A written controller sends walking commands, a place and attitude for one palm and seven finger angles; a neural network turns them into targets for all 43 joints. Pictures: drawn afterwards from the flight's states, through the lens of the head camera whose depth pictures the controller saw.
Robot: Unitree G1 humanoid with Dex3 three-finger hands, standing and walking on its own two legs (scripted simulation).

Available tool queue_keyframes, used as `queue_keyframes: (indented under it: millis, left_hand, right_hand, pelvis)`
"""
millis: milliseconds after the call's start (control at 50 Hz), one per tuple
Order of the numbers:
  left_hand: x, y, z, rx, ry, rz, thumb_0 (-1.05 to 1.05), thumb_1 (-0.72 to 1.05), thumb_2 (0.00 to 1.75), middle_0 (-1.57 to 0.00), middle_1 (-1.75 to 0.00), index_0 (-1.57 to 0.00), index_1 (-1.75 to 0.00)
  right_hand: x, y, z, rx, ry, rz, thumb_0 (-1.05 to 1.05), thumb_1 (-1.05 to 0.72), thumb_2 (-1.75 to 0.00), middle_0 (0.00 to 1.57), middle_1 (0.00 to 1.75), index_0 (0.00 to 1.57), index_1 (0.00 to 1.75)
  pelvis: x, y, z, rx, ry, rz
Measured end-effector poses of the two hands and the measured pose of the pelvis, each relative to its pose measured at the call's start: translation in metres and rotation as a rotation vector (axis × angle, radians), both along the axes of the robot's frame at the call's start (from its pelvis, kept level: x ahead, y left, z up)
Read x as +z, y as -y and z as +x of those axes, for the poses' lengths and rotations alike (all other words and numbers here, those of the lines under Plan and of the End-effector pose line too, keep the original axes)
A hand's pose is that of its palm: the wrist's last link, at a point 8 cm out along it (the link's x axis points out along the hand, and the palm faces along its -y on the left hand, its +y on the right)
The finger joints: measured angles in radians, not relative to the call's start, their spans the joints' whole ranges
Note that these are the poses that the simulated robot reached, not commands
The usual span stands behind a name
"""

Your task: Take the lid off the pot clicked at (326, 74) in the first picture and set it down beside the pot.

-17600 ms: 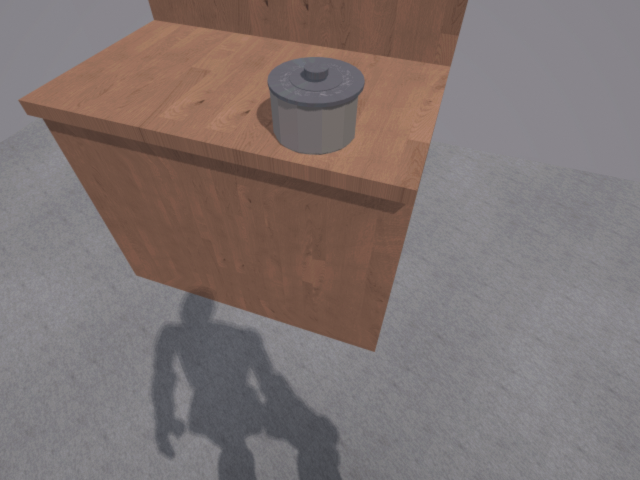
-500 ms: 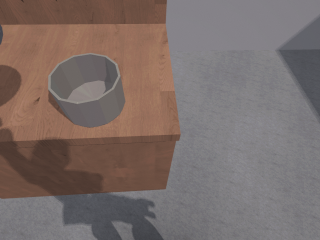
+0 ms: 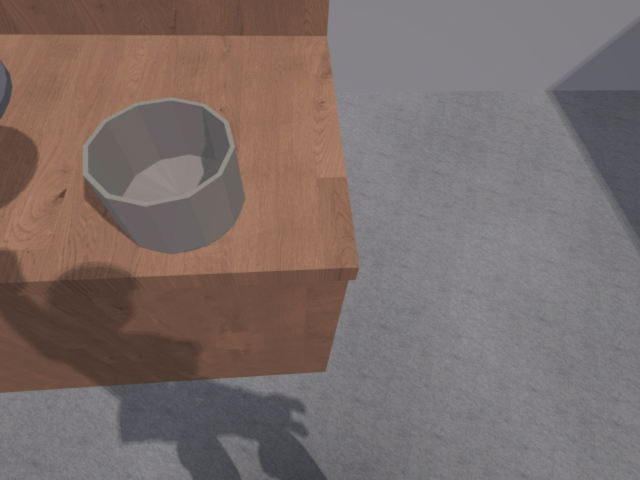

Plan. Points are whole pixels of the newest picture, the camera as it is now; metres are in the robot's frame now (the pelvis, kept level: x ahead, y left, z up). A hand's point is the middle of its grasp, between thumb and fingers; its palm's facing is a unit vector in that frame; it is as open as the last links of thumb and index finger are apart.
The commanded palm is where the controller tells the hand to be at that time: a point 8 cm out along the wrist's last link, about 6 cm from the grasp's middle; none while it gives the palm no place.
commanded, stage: lower the lid onto the table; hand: left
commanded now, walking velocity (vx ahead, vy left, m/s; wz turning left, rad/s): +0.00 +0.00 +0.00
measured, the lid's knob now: out of the picture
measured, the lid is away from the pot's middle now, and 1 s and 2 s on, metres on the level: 0.22 0.22 0.24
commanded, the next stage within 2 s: none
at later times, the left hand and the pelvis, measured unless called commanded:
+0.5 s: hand out of the picture +0.46 +0.38 +0.20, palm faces -0.34 -0.34 -0.88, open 7.6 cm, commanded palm +0.50 +0.40 +0.28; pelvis +0.00 +0.00 +0.00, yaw +0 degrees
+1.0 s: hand out of the picture +0.46 +0.38 +0.16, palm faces -0.38 -0.34 -0.86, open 7.6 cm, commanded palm +0.51 +0.41 +0.24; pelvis -0.01 +0.01 -0.01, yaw -1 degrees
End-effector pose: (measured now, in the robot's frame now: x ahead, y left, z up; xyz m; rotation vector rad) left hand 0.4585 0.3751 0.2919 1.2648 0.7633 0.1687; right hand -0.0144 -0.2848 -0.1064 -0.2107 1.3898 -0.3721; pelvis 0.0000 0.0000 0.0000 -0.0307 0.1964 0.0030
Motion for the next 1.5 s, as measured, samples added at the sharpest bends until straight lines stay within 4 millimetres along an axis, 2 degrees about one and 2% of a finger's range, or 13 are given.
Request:
queue_keyframes:
  millis: [240,380,600,940,1220,1500]
  left_hand:
    - [-0.015,0.005,0.008,-0.041,-0.011,-0.007,0.02,0.28,0.64,-0.6,-1.01,-0.63,-1.03]
    - [-0.028,-0.001,0.007,-0.038,-0.036,-0.023,0.02,0.28,0.64,-0.6,-1.01,-0.63,-1.03]
    - [-0.044,-0.017,0.002,-0.02,-0.068,-0.011,0.02,0.28,0.64,-0.6,-1.01,-0.63,-1.03]
    - [-0.068,-0.011,0.01,-0.081,-0.072,-0.042,0.02,0.28,0.64,-0.6,-1.01,-0.63,-1.03]
    - [-0.087,-0.023,0.008,-0.068,-0.107,-0.035,0.02,0.28,0.64,-0.6,-1.01,-0.63,-1.03]
    - [-0.107,-0.025,0.009,-0.094,-0.122,-0.041,0.02,0.28,0.64,-0.59,-1.01,-0.63,-1.03]
  right_hand:
    - [-0.002,-0.002,0.002,-0.013,0.01,0.004,0.0,-0.9,-0.9,0.21,0.3,0.2,0.3]
    - [-0.002,-0.004,0.002,-0.02,0.013,0.002,0.0,-0.9,-0.9,0.21,0.3,0.2,0.3]
    - [0.0,-0.007,-0.011,-0.019,-0.033,-0.015,0.0,-0.9,-0.9,0.21,0.3,0.2,0.3]
    - [0.001,-0.013,-0.024,-0.039,-0.034,-0.036,0.0,-0.9,-0.9,0.21,0.3,0.2,0.3]
    - [0.0,-0.02,-0.043,-0.053,-0.093,-0.038,0.0,-0.9,-0.9,0.21,0.3,0.2,0.3]
    - [0.001,-0.022,-0.046,-0.048,-0.096,-0.061,0.0,-0.9,-0.9,0.21,0.3,0.2,0.3]
  pelvis:
    - [-0.002,0.0,0.002,-0.004,-0.01,-0.003]
    - [-0.004,-0.001,0.001,-0.009,-0.013,-0.007]
    - [-0.005,-0.005,-0.001,0.001,-0.026,-0.013]
    - [-0.009,-0.01,-0.006,-0.006,-0.043,-0.022]
    - [-0.013,-0.013,-0.009,-0.004,-0.061,-0.029]
    - [-0.017,-0.016,-0.012,0.0,-0.077,-0.039]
